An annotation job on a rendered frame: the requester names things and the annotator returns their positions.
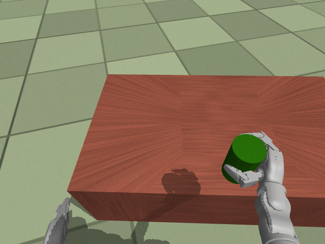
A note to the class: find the can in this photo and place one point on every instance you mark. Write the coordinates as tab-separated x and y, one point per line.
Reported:
246	153

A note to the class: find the right robot hand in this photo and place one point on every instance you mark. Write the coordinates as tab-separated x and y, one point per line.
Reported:
270	169

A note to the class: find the left robot hand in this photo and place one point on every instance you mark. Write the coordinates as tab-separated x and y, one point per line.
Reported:
58	228

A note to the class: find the right robot arm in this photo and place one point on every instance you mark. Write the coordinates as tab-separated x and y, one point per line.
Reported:
273	209

